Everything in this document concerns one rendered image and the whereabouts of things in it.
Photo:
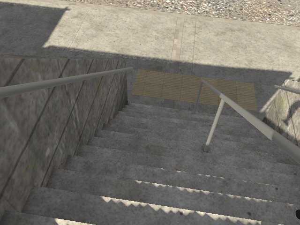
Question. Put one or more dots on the stairs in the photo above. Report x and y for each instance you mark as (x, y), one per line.
(148, 166)

